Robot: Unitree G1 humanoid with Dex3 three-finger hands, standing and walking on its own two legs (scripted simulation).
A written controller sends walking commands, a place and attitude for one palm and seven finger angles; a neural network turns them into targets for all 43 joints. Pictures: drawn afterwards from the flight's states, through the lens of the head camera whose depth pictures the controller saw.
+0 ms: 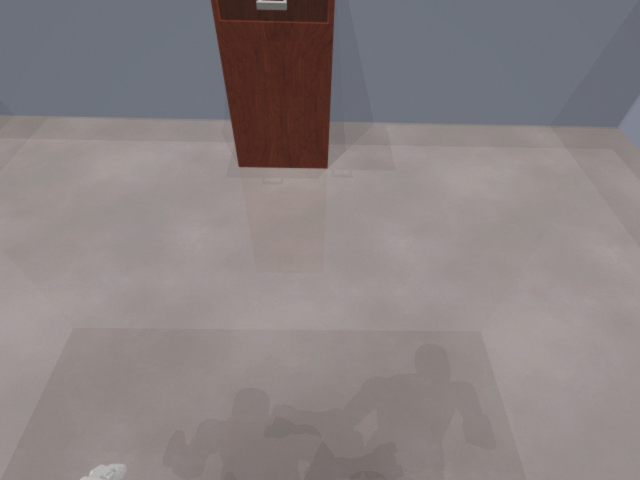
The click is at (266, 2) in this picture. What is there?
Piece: drawer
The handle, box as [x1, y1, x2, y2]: [256, 0, 286, 9]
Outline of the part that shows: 256,1 257,9 286,9 286,0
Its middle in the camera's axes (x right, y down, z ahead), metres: -0.18 -0.86 +1.41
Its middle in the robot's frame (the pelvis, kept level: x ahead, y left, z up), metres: +1.63 +0.25 +0.00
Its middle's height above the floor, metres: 0.77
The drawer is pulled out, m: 0.00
